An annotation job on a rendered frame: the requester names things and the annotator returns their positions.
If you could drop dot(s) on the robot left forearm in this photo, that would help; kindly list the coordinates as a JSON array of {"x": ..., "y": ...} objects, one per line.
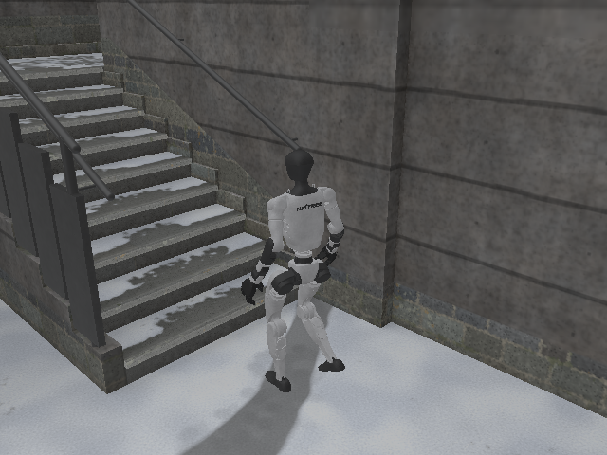
[{"x": 264, "y": 263}]

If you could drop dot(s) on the robot right forearm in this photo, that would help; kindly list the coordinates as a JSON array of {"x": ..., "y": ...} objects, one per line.
[{"x": 334, "y": 242}]

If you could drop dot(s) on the right robot upper arm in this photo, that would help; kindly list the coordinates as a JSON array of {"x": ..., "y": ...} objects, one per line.
[{"x": 332, "y": 210}]

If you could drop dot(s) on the left robot upper arm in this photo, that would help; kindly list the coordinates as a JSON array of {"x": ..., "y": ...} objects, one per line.
[{"x": 275, "y": 208}]

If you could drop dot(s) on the robot left hand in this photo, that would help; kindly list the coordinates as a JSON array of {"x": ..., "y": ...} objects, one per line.
[{"x": 249, "y": 289}]

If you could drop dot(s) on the robot thigh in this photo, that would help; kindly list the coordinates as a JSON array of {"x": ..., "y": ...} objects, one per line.
[
  {"x": 306, "y": 291},
  {"x": 279, "y": 284}
]

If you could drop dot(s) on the left robot thigh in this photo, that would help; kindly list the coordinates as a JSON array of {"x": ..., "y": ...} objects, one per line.
[{"x": 279, "y": 284}]

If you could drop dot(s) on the right robot thigh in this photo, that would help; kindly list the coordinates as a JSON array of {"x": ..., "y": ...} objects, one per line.
[{"x": 306, "y": 291}]

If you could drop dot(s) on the robot right hand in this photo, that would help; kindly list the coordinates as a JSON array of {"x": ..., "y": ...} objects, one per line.
[{"x": 324, "y": 253}]

